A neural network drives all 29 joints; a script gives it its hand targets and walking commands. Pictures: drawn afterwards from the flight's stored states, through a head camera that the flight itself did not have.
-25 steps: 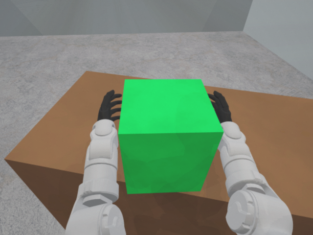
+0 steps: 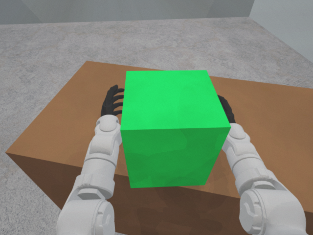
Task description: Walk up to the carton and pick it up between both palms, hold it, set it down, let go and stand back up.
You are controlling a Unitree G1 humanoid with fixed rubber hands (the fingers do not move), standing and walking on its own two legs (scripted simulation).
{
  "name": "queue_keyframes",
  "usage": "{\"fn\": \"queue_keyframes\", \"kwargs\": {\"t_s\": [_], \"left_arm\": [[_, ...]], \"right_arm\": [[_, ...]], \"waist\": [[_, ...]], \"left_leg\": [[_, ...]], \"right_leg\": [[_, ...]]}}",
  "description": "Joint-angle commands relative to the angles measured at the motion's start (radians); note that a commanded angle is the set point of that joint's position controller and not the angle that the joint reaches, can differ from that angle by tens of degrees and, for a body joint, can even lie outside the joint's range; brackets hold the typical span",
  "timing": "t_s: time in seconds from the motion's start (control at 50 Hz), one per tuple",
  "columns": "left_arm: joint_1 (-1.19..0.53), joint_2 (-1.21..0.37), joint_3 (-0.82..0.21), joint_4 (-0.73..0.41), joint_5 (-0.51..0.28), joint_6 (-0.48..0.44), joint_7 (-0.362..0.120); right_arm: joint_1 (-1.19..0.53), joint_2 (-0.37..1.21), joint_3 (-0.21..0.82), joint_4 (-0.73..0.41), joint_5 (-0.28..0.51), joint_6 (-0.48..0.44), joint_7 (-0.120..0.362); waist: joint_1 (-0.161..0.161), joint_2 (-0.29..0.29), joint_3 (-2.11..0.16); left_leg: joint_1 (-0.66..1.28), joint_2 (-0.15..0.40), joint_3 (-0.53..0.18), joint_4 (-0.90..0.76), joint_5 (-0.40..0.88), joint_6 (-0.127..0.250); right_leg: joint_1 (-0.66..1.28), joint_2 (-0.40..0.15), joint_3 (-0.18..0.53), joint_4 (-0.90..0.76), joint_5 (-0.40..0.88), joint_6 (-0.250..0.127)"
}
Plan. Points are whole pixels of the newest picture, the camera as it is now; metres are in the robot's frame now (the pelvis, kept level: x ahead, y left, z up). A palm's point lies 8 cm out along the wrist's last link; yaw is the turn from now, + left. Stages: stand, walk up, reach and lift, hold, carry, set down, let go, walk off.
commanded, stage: set down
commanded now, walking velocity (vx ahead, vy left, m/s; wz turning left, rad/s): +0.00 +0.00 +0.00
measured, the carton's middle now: (167, 130) +0.39 +0.03 +0.08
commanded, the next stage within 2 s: none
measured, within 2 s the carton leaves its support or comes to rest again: neither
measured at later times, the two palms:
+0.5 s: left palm (98, 113) +0.38 +0.21 +0.13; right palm (256, 108) +0.45 -0.19 +0.14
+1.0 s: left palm (87, 86) +0.38 +0.22 +0.21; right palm (269, 82) +0.45 -0.19 +0.22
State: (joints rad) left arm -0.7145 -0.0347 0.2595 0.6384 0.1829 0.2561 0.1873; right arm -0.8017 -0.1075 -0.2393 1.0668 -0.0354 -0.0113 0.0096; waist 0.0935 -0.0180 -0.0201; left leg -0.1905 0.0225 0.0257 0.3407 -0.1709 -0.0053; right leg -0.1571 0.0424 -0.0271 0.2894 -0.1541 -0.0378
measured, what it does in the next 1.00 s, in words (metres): stands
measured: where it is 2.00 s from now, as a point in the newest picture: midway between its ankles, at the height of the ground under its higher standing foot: outside the picture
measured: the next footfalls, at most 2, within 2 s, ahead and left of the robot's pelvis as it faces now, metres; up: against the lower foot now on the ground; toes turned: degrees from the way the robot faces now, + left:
none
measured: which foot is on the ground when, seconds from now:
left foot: down 0.00-1.00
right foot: down 0.00-1.00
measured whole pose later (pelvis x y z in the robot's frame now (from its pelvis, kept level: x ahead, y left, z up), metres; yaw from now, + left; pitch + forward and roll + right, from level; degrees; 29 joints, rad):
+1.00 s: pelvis -0.01 -0.02 +0.00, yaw +1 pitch +6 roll +0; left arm -0.89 0.29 0.13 0.49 -0.19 0.66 0.16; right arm -1.05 -0.48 0.09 0.95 0.49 0.35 0.02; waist 0.09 -0.01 -0.11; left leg -0.32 0.04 0.00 0.35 -0.14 -0.03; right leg -0.29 0.06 -0.04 0.32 -0.14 -0.06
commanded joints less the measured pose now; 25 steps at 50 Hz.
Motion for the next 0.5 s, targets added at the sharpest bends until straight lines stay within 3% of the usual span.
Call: {"fn": "queue_keyframes", "kwargs": {"t_s": [0.0, 0.08, 0.14, 0.26, 0.34, 0.42, 0.48], "left_arm": [[-0.426, 0.0, -0.177, -0.047, -0.135, -0.033, 0.058], [-0.451, 0.076, -0.159, -0.059, -0.194, -0.034, 0.063], [-0.455, 0.118, -0.134, -0.082, -0.197, -0.036, 0.05], [-0.446, 0.219, -0.078, -0.087, -0.192, -0.063, 0.009], [-0.473, 0.284, -0.088, -0.079, -0.231, -0.098, -0.015], [-0.537, 0.334, -0.134, -0.102, -0.311, -0.087, -0.024], [-0.547, 0.359, -0.152, -0.117, -0.354, -0.018, -0.035]], "right_arm": [[-0.556, -0.208, 0.133, -0.173, 0.171, -0.017, -0.045], [-0.583, -0.323, 0.188, -0.167, 0.258, -0.007, -0.053], [-0.572, -0.369, 0.22, -0.12, 0.299, -0.002, -0.043], [-0.551, -0.406, 0.29, -0.043, 0.379, 0.008, -0.001], [-0.583, -0.422, 0.332, -0.067, 0.441, 0.001, 0.022], [-0.641, -0.437, 0.352, -0.138, 0.49, 0.026, 0.023], [-0.655, -0.452, 0.347, -0.173, 0.501, 0.082, 0.016]], "waist": [[-0.013, 0.026, -0.449], [0.013, 0.005, -0.62], [0.022, 0.004, -0.646], [0.05, -0.027, -0.581], [0.063, -0.037, -0.579], [0.053, -0.037, -0.618], [0.038, -0.043, -0.621]], "left_leg": [[0.163, 0.019, 0.026, 0.058, 0.275, -0.036], [0.188, 0.027, 0.016, 0.122, 0.424, -0.063], [0.168, 0.025, 0.015, 0.126, 0.459, -0.072], [-0.004, 0.002, 0.029, 0.069, 0.349, -0.045], [-0.097, -0.01, 0.036, 0.034, 0.268, -0.026], [-0.099, -0.016, 0.025, 0.036, 0.262, -0.018], [-0.064, -0.016, 0.012, 0.038, 0.264, -0.014]], "right_leg": [[-0.052, 0.021, 0.003, -0.002, 0.188, 0.02], [-0.049, 0.038, 0.009, 0.027, 0.263, 0.009], [-0.03, 0.041, 0.014, 0.043, 0.314, 0.016], [0.101, 0.016, 0.048, 0.079, 0.36, 0.049], [0.159, -0.005, 0.065, 0.097, 0.367, 0.065], [0.133, -0.01, 0.062, 0.091, 0.37, 0.072], [0.099, -0.008, 0.056, 0.076, 0.359, 0.072]]}}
